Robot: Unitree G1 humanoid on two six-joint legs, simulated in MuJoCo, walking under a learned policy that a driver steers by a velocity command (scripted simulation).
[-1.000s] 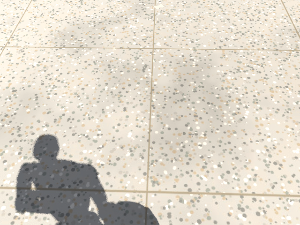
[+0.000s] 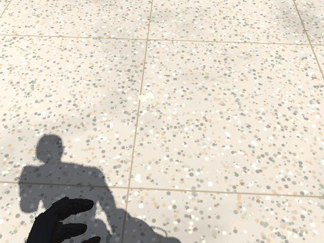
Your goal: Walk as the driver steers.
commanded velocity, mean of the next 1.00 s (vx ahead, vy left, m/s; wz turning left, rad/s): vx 1.00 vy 0.00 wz -0.28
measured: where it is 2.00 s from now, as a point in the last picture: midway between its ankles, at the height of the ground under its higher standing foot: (174, 27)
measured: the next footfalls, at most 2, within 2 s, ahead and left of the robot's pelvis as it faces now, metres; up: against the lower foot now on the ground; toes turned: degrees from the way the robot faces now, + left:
left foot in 0.36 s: +0.50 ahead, +0.13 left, +0.00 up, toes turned +12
right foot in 0.80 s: +0.95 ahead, -0.02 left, +0.00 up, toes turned -13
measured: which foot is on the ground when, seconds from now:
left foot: up 0.00-0.34, down 0.36-0.80, up 0.82-1.00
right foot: down 0.00-0.36, up 0.38-0.78, down 0.80-1.00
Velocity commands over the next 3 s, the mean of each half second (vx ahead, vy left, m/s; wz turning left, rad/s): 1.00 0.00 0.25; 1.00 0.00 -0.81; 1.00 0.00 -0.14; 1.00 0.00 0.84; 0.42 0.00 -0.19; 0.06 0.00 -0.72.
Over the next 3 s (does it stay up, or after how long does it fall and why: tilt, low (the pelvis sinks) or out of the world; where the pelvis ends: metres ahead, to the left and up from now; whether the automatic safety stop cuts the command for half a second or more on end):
stays up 2.18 -0.26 0.02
